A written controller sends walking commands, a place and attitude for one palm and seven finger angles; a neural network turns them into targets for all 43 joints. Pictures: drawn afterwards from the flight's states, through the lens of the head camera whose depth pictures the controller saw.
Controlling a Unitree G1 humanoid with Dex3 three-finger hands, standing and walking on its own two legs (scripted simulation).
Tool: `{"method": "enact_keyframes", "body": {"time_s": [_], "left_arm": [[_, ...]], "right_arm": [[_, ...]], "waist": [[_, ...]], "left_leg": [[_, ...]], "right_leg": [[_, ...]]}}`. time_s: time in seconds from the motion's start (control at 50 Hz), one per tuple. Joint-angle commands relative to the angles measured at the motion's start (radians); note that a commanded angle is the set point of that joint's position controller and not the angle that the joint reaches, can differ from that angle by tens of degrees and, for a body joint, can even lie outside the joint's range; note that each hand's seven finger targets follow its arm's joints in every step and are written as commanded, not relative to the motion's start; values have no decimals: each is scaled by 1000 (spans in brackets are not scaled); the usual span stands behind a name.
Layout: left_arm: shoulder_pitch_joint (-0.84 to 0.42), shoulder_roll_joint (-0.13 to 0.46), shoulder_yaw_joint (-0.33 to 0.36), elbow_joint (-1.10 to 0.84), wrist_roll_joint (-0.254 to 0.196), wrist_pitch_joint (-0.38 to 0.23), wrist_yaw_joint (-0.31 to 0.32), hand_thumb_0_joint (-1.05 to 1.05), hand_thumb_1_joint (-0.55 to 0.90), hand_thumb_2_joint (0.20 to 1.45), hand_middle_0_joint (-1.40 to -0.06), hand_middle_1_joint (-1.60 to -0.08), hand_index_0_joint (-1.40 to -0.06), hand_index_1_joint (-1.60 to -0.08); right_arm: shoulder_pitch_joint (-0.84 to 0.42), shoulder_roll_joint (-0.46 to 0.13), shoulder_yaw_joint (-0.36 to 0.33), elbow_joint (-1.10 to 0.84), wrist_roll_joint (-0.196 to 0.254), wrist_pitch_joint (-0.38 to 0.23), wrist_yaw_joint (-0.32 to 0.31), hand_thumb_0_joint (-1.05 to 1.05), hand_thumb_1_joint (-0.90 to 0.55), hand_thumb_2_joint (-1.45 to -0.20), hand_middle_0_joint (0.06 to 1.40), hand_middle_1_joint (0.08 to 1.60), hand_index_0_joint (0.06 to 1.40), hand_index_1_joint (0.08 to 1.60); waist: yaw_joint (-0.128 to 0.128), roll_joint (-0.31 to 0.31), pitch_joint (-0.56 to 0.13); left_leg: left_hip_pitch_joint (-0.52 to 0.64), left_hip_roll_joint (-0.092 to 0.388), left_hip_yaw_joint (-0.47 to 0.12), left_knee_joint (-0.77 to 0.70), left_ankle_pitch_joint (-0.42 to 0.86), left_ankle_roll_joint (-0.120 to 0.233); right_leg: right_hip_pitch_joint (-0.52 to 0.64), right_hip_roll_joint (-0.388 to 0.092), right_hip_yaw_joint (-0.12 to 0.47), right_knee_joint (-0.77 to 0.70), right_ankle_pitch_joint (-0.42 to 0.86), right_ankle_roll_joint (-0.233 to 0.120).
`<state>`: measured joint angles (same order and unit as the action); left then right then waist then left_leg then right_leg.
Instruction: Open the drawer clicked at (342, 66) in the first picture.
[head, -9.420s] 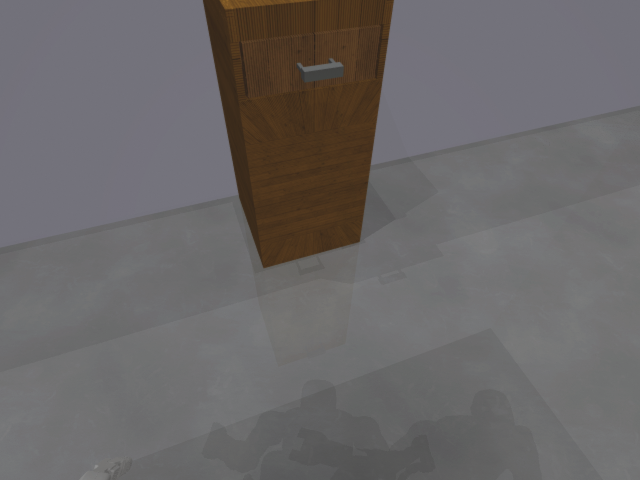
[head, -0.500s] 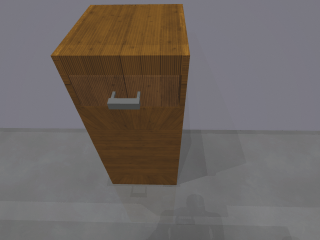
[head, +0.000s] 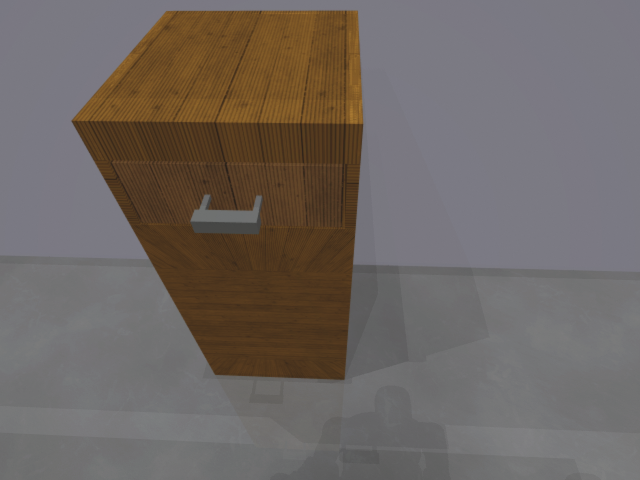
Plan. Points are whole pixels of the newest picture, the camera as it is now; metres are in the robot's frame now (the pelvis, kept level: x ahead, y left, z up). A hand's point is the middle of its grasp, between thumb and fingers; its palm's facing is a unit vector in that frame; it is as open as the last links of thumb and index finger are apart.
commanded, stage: look again from close up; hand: left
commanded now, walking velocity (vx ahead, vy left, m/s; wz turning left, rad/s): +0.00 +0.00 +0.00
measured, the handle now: (229, 211) +0.51 +0.19 +0.02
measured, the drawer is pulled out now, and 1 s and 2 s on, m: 0.00 0.00 0.00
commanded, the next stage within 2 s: raise the hand with hooked fingers in 0.02 s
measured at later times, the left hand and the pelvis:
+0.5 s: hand (186, 446) +0.17 +0.18 -0.03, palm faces -0.05 -0.27 -0.96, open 8.4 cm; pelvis -0.04 -0.03 -0.02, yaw -3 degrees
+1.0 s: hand (149, 386) +0.21 +0.21 +0.03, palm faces +0.02 -0.11 -0.99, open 11.3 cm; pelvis -0.04 -0.01 -0.01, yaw -1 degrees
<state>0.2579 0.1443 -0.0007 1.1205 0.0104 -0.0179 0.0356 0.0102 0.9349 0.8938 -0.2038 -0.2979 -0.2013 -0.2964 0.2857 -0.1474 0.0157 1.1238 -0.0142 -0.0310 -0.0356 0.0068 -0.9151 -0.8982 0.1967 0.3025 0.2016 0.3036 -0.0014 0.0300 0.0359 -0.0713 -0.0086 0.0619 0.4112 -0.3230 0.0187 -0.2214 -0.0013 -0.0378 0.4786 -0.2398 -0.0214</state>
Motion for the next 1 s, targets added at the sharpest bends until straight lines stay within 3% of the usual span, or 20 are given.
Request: {"method": "enact_keyframes", "body": {"time_s": [0.0,0.08,0.1,0.12,0.14,0.16,0.18,0.2,0.22,0.24,0.28,0.32,0.36,0.4,0.5,0.56,0.68,0.76,0.84,0.98], "left_arm": [[62,85,11,-32,-3,-12,2,0,900,900,-200,-300,-200,-300],[63,86,11,-33,-3,-12,2,0,900,900,-200,-300,-200,-300],[186,149,28,16,5,-29,48,0,900,900,-200,-300,-200,-300],[-658,455,0,-1457,172,-200,45,0,877,890,-202,-315,-202,-315],[-216,381,33,-1187,188,-100,118,0,853,880,-203,-330,-203,-330],[-180,294,15,-1150,134,-30,181,0,830,870,-205,-345,-205,-345],[83,97,-90,-1014,168,55,183,0,807,860,-207,-360,-207,-360],[-42,114,-120,-1185,208,48,181,0,783,850,-208,-375,-208,-375],[-29,225,-38,-1201,309,33,204,0,760,840,-210,-390,-210,-390],[-3,231,-53,-1186,405,27,228,0,737,830,-212,-405,-212,-405],[134,211,-41,-1080,571,41,265,0,690,810,-215,-435,-215,-435],[344,180,-44,-1006,719,33,292,0,643,790,-218,-465,-218,-465],[434,181,-39,-1018,844,15,306,0,597,770,-222,-495,-222,-495],[363,229,-20,-1135,938,-9,325,0,550,750,-225,-525,-225,-525],[99,342,60,-1323,1093,-30,426,0,433,700,-233,-600,-233,-600],[-196,417,90,-1478,1121,-73,491,0,363,670,-238,-645,-238,-645],[-282,393,36,-1384,1051,-119,500,0,223,610,-248,-735,-248,-735],[-208,387,39,-1229,1013,31,419,0,130,570,-255,-795,-255,-795],[-137,394,14,-1244,961,139,271,0,37,530,-262,-855,-262,-855],[-170,458,88,-1432,971,57,193,0,-127,460,-273,-960,-273,-960]], "right_arm": [[107,-79,-12,-1,1,-4,-9,0,-900,-900,200,300,200,300],[101,-75,-12,4,1,-1,-9,0,-900,-900,200,300,200,300],[-32,-121,-33,-76,14,-9,0,0,-900,-900,200,300,200,300],[-35,-283,-27,-427,64,-160,-46,0,-900,-900,200,300,200,300],[-114,-203,-36,-400,41,-242,-81,0,-900,-900,200,300,200,300],[-108,-203,-57,-330,60,-264,-81,0,-900,-900,200,300,200,300],[-83,-139,-43,-344,69,-266,-76,0,-900,-900,200,300,200,300],[-142,-175,-41,-432,68,-279,-67,0,-900,-900,200,300,200,300],[-152,-217,-49,-442,43,-277,-67,0,-900,-900,200,300,200,300],[-170,-225,-44,-477,17,-262,-60,0,-900,-900,200,300,200,300],[-170,-212,-62,-553,-2,-212,-34,0,-900,-900,200,300,200,300],[-206,-220,-82,-618,-19,-142,1,0,-900,-900,200,300,200,300],[-241,-222,-87,-663,-17,-61,44,0,-900,-900,200,300,200,300],[-301,-219,-77,-715,-12,-1,72,0,-900,-900,200,300,200,300],[-311,-186,-78,-749,-38,61,76,0,-900,-900,200,300,200,300],[-303,-169,-80,-735,-62,69,49,0,-900,-900,200,300,200,300],[-305,-164,-73,-703,-66,52,22,0,-900,-900,200,300,200,300],[-348,-167,-54,-704,-36,73,12,0,-900,-900,200,300,200,300],[-364,-175,-33,-714,-6,94,1,0,-900,-900,200,300,200,300],[-337,-185,-33,-716,-14,87,8,0,-900,-900,200,300,200,300]], "waist": [[-8,-38,3],[-6,-29,16],[58,-211,25],[-33,154,-454],[28,312,-383],[17,346,-286],[5,183,-202],[6,78,-95],[1,11,-157],[-4,-73,-111],[38,-239,-100],[96,-309,-50],[143,-277,-90],[155,-215,-166],[128,-18,-299],[65,-14,-374],[4,-12,-325],[55,-29,-314],[101,-132,-267],[126,-40,-235]], "left_leg": [[-84,111,-75,-69,252,15],[-91,110,-73,-72,223,12],[-189,118,-19,179,288,-15],[23,10,-43,9,420,26],[44,28,-31,-21,638,30],[0,45,-39,-14,526,-17],[-63,59,-56,-17,476,-15],[-126,44,-78,-2,387,-5],[-140,25,-73,32,331,6],[-211,5,-73,60,273,13],[-311,-26,-57,103,193,10],[-411,-34,-41,117,103,-5],[-455,-38,-23,127,121,-15],[-482,-45,-13,147,135,-14],[-454,-66,-9,214,76,6],[-379,-71,-44,300,64,17],[-338,-66,-56,342,0,22],[-398,-52,-44,232,21,15],[-398,-32,-34,124,70,11],[-305,-14,-44,36,147,11]], "right_leg": [[90,-115,105,-51,345,-38],[90,-114,108,-68,328,-41],[119,-168,138,-20,882,15],[187,-73,223,41,610,-34],[150,-32,126,65,338,-52],[31,-22,68,54,115,-36],[-23,-12,50,51,79,-22],[-58,-12,58,29,118,-24],[-80,-4,77,26,106,-31],[-130,2,79,28,64,-33],[-157,3,97,26,-81,-27],[-151,2,124,18,-160,-31],[-96,0,156,47,-60,-49],[-67,-8,168,95,8,-55],[-92,-1,210,134,-10,-49],[-199,-9,255,148,-60,-44],[-271,-21,215,102,-141,-31],[-105,-19,158,77,-69,-20],[43,-25,138,46,-16,-9],[98,-21,99,21,37,-23]]}}
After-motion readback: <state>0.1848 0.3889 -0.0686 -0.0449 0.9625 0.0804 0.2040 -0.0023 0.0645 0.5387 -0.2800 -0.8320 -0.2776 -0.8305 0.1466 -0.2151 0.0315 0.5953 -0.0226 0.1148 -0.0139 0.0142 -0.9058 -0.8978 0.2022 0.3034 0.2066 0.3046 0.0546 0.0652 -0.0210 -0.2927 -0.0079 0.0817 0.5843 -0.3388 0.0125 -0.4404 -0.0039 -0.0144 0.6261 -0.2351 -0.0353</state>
